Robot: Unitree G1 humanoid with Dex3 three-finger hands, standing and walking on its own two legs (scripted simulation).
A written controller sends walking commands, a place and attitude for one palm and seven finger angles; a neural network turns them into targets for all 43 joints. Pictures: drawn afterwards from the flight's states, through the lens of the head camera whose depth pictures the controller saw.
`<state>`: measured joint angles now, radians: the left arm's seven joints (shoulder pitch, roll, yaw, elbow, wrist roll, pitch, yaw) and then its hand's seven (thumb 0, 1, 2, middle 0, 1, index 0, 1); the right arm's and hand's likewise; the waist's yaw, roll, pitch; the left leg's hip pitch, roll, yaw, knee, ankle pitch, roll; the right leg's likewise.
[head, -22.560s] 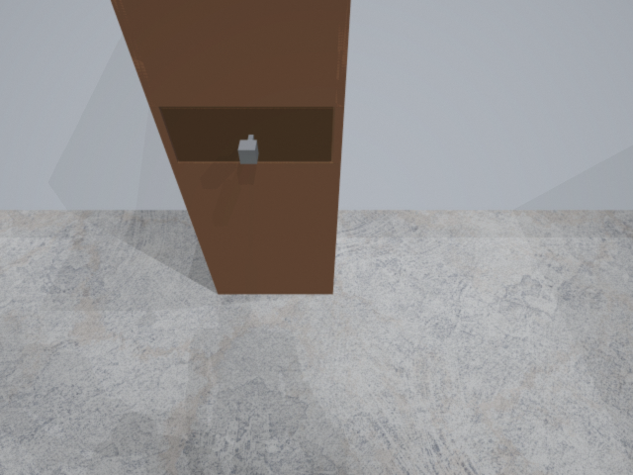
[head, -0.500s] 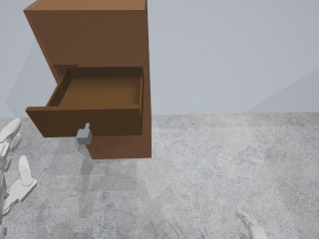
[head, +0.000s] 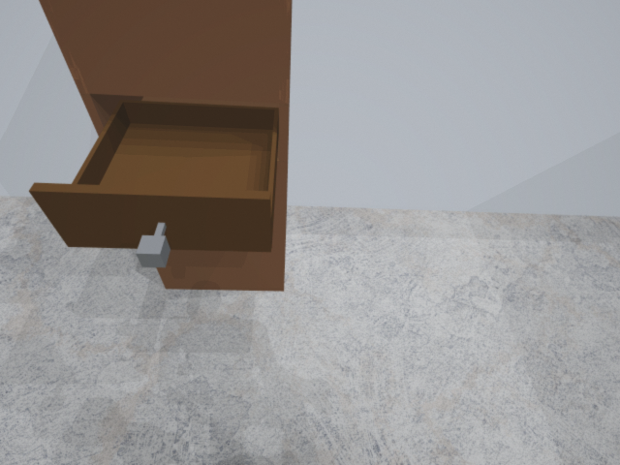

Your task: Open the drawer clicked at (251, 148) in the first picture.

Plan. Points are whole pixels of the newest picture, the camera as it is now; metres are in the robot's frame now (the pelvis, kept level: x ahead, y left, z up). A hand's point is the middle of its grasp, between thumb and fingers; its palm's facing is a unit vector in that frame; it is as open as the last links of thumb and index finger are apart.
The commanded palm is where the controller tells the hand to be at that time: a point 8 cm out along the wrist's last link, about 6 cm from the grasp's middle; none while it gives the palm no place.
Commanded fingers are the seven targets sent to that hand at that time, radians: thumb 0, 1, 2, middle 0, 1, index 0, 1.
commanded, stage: let the arm hang, fingers relaxed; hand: left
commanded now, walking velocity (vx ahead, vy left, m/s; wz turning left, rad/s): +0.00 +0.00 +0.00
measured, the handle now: (156, 242) +0.46 +0.28 -0.05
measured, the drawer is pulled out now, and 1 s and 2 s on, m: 0.29 0.29 0.29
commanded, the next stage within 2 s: look to check the result in 0.80 s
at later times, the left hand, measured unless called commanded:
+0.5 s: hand out of the picture -0.02 +0.19 -0.16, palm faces +0.00 -0.98 -0.22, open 7.4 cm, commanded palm none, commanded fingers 0.00 0.90 0.90 -0.20 -0.30 -0.20 -0.30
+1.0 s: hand out of the picture -0.04 +0.17 -0.16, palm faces +0.00 -0.98 -0.19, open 7.4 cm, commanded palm none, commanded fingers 0.00 0.90 0.90 -0.20 -0.30 -0.20 -0.30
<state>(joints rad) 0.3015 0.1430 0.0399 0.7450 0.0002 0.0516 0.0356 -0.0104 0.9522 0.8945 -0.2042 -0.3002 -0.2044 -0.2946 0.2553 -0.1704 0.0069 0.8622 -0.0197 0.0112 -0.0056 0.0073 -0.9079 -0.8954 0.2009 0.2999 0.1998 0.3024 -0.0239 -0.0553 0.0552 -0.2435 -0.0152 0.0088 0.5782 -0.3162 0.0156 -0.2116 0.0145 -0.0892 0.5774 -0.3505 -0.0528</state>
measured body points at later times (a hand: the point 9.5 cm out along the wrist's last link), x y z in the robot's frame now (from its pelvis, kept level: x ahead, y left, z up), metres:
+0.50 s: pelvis -0.02 +0.01 +0.01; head -0.02 +0.00 +0.46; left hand -0.02 +0.24 -0.14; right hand -0.04 -0.19 -0.15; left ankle +0.00 +0.11 -0.73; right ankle -0.02 -0.08 -0.73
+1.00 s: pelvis -0.03 +0.01 +0.01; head -0.01 -0.01 +0.46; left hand -0.04 +0.22 -0.14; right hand -0.07 -0.19 -0.15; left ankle +0.00 +0.11 -0.73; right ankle -0.02 -0.08 -0.73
